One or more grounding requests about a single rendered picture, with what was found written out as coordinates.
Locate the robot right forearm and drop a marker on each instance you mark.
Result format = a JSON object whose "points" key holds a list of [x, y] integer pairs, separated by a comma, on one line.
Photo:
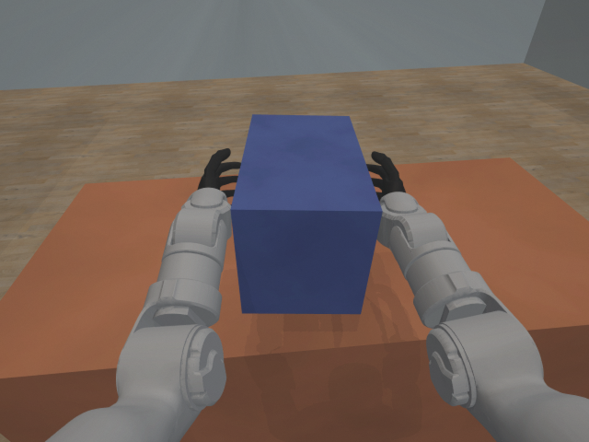
{"points": [[443, 286]]}

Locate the pedestal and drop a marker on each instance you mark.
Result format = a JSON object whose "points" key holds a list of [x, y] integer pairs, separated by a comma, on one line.
{"points": [[293, 377]]}

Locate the right robot hand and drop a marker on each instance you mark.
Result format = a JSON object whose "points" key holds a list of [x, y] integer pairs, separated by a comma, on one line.
{"points": [[390, 177]]}

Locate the right robot upper arm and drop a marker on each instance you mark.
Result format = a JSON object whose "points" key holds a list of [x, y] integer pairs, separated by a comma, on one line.
{"points": [[488, 365]]}

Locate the left robot hand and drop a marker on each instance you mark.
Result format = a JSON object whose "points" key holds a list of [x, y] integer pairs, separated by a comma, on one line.
{"points": [[213, 170]]}

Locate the robot left forearm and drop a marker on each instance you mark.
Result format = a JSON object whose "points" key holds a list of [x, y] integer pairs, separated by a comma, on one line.
{"points": [[187, 288]]}

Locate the left robot upper arm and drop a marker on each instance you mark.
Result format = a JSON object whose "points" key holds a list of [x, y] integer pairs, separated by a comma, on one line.
{"points": [[166, 377]]}

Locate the carton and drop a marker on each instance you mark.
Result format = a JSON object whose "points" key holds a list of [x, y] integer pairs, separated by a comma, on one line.
{"points": [[305, 217]]}

